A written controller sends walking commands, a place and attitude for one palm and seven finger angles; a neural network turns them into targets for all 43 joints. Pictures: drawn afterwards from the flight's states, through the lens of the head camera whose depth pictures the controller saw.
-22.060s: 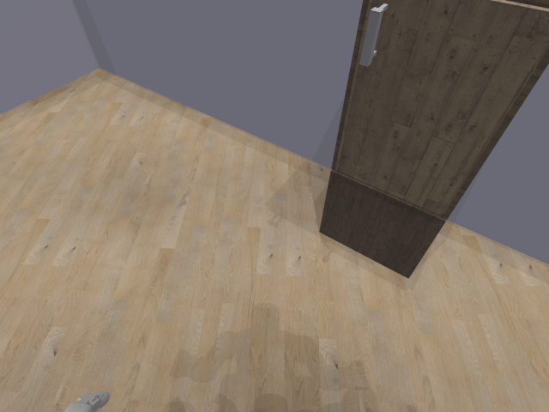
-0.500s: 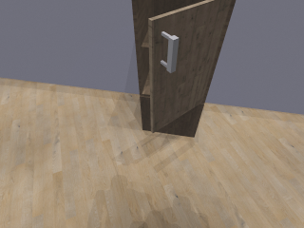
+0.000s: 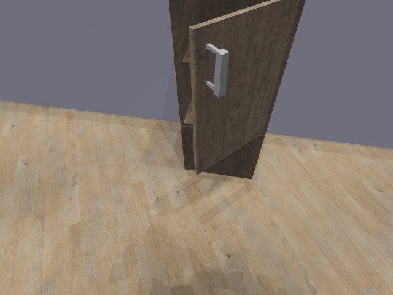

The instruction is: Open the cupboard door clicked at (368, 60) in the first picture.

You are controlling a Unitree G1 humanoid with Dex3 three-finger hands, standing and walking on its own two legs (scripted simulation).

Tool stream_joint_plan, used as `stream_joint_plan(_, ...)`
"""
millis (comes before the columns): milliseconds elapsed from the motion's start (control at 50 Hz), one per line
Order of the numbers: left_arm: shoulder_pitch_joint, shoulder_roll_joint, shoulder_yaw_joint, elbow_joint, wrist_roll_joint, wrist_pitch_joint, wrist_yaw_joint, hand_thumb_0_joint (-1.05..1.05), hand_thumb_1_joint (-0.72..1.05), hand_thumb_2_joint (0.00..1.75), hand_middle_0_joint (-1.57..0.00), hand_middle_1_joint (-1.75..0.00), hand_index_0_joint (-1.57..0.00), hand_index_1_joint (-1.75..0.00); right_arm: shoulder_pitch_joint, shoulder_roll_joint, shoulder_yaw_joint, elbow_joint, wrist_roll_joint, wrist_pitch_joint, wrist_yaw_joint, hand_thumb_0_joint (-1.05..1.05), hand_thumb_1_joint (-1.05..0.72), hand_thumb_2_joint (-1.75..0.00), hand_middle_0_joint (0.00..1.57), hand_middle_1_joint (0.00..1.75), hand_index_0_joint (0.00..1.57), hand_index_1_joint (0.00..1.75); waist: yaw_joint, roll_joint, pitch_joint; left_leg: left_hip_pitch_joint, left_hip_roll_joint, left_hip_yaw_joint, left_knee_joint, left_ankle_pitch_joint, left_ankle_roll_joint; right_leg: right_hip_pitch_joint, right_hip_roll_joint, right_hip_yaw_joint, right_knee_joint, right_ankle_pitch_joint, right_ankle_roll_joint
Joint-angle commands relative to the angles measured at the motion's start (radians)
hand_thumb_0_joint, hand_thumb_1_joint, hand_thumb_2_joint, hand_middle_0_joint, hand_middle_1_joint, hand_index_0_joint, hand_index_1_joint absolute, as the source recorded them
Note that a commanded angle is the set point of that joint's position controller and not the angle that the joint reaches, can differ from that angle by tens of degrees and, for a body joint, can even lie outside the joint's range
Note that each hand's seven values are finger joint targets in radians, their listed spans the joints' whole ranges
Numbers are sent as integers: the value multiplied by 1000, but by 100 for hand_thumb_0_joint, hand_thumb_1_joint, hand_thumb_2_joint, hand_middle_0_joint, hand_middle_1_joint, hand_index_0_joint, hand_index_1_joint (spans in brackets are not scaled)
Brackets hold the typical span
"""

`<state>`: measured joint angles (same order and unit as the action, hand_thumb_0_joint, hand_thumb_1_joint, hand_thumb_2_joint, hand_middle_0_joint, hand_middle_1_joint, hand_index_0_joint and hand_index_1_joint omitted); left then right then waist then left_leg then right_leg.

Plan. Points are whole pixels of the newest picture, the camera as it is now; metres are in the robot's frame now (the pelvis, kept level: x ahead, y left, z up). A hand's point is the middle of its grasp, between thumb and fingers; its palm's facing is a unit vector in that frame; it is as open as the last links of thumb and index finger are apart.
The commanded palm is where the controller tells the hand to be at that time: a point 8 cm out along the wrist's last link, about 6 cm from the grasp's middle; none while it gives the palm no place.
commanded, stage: walk to a spot facing it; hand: left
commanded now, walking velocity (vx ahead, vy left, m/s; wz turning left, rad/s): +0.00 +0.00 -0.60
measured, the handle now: (215, 70) +0.62 -0.02 +0.13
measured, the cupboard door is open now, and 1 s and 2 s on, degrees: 47 47 47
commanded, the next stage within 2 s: none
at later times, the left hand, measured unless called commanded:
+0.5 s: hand out of the picture +0.08 +0.15 -0.18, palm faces -0.17 -0.95 -0.27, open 7.3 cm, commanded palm none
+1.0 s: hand (132, 291) +0.16 +0.17 -0.19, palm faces -0.40 -0.88 -0.25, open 7.3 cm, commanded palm none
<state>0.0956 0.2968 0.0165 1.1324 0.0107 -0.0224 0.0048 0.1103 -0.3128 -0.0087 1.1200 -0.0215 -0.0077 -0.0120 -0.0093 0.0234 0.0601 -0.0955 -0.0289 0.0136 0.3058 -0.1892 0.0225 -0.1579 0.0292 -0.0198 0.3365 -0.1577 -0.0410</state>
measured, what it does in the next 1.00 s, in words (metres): steps on the spot, turning right: left foot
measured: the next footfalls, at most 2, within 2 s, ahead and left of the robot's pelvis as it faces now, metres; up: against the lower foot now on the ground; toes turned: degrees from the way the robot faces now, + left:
left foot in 0.96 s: +0.11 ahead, +0.10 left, +0.00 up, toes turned -33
right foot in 1.28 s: -0.04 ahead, -0.14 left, +0.00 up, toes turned -45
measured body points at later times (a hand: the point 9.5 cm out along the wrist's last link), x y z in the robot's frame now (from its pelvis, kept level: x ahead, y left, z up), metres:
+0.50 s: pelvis -0.01 -0.04 -0.02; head +0.05 -0.08 +0.42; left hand +0.09 +0.20 -0.16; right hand +0.00 -0.29 -0.19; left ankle -0.02 +0.11 -0.69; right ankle +0.00 -0.11 -0.75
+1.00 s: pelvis +0.01 +0.00 -0.02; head +0.07 -0.01 +0.43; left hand +0.18 +0.22 -0.17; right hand +0.02 -0.29 -0.14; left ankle +0.08 +0.12 -0.75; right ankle -0.02 -0.11 -0.73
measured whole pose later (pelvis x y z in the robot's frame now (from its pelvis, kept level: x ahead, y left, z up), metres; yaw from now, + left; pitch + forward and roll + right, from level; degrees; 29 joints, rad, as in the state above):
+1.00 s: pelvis +0.01 +0.00 -0.02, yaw -30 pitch +2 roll +0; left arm 0.22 0.26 0.10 0.93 0.02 0.05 0.00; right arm 0.07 -0.21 -0.04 0.87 -0.02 0.01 -0.04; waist 0.04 -0.03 0.08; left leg -0.28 0.01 -0.06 0.52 -0.26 -0.01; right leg -0.43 0.14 0.17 0.75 -0.41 0.01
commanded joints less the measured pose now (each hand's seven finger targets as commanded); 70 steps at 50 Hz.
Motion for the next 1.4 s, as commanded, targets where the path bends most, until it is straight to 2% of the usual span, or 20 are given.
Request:
stream_joint_plan(0, -17, 186, 39, -54, 1, -13, 12, 0, 90, 90, -20, -30, -20, -30, 4, -164, -33, -48, 2, -12, -11, 0, -90, -90, 20, 30, 20, 30, -2, -35, -86, 20, 151, -86, -17, 139, 6, 27, -145, 152, -35, 191, -19)
stream_joint_plan(180, 50, 108, 56, -148, 8, 43, 6, 0, 90, 90, -20, -30, -20, -30, 84, -100, -58, -142, 1, 25, -29, 0, -90, -90, 20, 30, 20, 30, -10, 8, -76, 16, 220, -35, 83, 80, 22, -138, -83, 194, 162, 247, -12)
stream_joint_plan(280, 60, 55, 71, -215, 9, 68, -9, 0, 90, 90, -20, -30, -20, -30, 67, -115, -77, -194, -12, 19, -34, 0, -90, -90, 20, 30, 20, 30, 10, 152, -27, -28, 442, -141, 3, 244, 172, -274, -33, 70, 587, -346, 29)
stream_joint_plan(360, 216, 40, 88, -197, 13, 53, -17, 0, 90, 90, -20, -30, -20, -30, -3, -100, -82, -229, -7, 24, -32, 0, -90, -90, 20, 30, 20, 30, 93, -13, -36, -149, 294, 62, 304, 207, 38, -44, -63, 76, 214, -31, 12)
stream_joint_plan(380, 253, 146, 110, -196, 28, 37, -2, 0, 90, 90, -20, -30, -20, -30, 15, -36, -79, -252, 10, 30, -27, 0, -90, -90, 20, 30, 20, 30, 91, -334, -54, -336, 120, 165, 563, -165, -49, 52, -277, 440, 8, 232, -65)
stream_joint_plan(400, 275, 186, 112, -192, 11, 36, 7, 0, 90, 90, -20, -30, -20, -30, 3, -32, -76, -265, 15, 42, -20, 0, -90, -90, 20, 30, 20, 30, 102, -330, -51, -399, 43, 64, 766, -469, -66, 21, -390, 601, -62, 322, -177)
stream_joint_plan(500, 176, 86, 108, -230, 9, 27, 30, 0, 90, 90, -20, -30, -20, -30, -7, 13, -74, -248, 9, 44, -18, 0, -90, -90, 20, 30, 20, 30, 38, -98, -117, -460, 85, -67, 858, -241, -80, 60, -248, 472, 13, 273, -167)
stream_joint_plan(740, 236, 99, 120, -232, 18, 38, 20, 0, 90, 90, -20, -30, -20, -30, -81, 17, -77, -291, 17, 36, -26, 0, -90, -90, 20, 30, 20, 30, 68, -151, -115, -429, 41, -69, 631, -238, -82, 94, -189, 542, 10, 248, -147)
stream_joint_plan(860, 167, 121, 121, -258, 16, 45, 20, 0, 90, 90, -20, -30, -20, -30, -3, 14, -73, -291, 30, 16, -31, 0, -90, -90, 20, 30, 20, 30, 24, -165, -159, -221, 10, -76, 292, -184, -58, 9, -147, 574, 73, 305, -111)
stream_joint_plan(900, 123, 74, 108, -282, 2, 47, 16, 0, 90, 90, -20, -30, -20, -30, 89, -50, -81, -266, 23, -1, -44, 0, -90, -90, 20, 30, 20, 30, -27, -42, -166, 92, 147, -191, 25, -93, -14, -276, -31, 459, 184, 66, -18)
stream_joint_plan(920, 163, 23, 96, -297, -6, 45, 0, 0, 90, 90, -20, -30, -20, -30, 78, -147, -100, -285, 8, -4, -46, 0, -90, -90, 20, 30, 20, 30, -5, 248, -165, 192, 411, -438, -57, -50, 74, -465, 93, 261, 382, -340, 42)
stream_joint_plan(940, 117, 57, 99, -323, 6, 41, -11, 0, 90, 90, -20, -30, -20, -30, 88, -172, -97, -305, -4, 5, -51, 0, -90, -90, 20, 30, 20, 30, -18, 215, -103, 49, 539, -499, -65, 22, 178, -473, 48, 114, 605, -466, 84)
stream_joint_plan(960, 94, 67, 106, -325, 19, 42, -20, 0, 90, 90, -20, -30, -20, -30, 81, -141, -90, -316, -18, 1, -44, 0, -90, -90, 20, 30, 20, 30, -15, 86, -73, -48, 512, -452, -48, 75, 207, -452, 20, 102, 753, -419, 89)
stream_joint_plan(1040, 85, 33, 97, -313, 11, 60, -41, 0, 90, 90, -20, -30, -20, -30, 47, -71, -70, -324, -19, -2, -43, 0, -90, -90, 20, 30, 20, 30, 23, 181, -65, -44, 323, -100, 68, 396, 110, -426, -34, 35, 753, -320, 104)
stream_joint_plan(1140, 33, 15, 76, -322, 8, 54, -50, 0, 90, 90, -20, -30, -20, -30, 150, -118, -84, -281, -15, 5, -32, 0, -90, -90, 20, 30, 20, 30, -23, 204, -85, -24, 332, -8, 127, 458, 76, -253, -11, -74, 450, -280, 73)
stream_joint_plan(1200, 105, 40, 84, -300, 5, 47, -48, 0, 90, 90, -20, -30, -20, -30, 130, -128, -86, -287, -8, 11, -24, 0, -90, -90, 20, 30, 20, 30, 24, 177, -86, -115, 323, 35, 234, 358, 22, -55, -14, -79, 228, -118, 44)
stream_joint_plan(1220, 172, 92, 94, -280, 9, 38, -40, 0, 90, 90, -20, -30, -20, -30, 116, -110, -85, -301, 0, 12, -17, 0, -90, -90, 20, 30, 20, 30, 59, 65, -117, -233, 281, 76, 370, 234, -28, 116, -79, 7, 116, 74, 9)
stream_joint_plan(1240, 227, 222, 121, -263, 22, 26, -20, 0, 90, 90, -20, -30, -20, -30, 105, -23, -67, -338, 13, 12, -12, 0, -90, -90, 20, 30, 20, 30, 79, -294, -149, -483, 125, 190, 628, -203, -99, 270, -366, 405, 28, 390, -107)
stream_joint_plan(1260, 288, 259, 121, -246, 4, 29, -6, 0, 90, 90, -20, -30, -20, -30, 51, -45, -58, -354, 17, 21, -19, 0, -90, -90, 20, 30, 20, 30, 134, -302, -157, -504, 112, 48, 782, -489, -94, 203, -465, 471, 19, 493, -212)
stream_joint_plan(1380, 51, 159, 104, -305, 21, 48, 13, 0, 90, 90, -20, -30, -20, -30, 106, 10, -58, -281, 16, 31, -11, 0, -90, -90, 20, 30, 20, 30, 13, -159, -106, -331, 105, 35, 613, -287, -96, -65, -264, 315, 63, 231, -152)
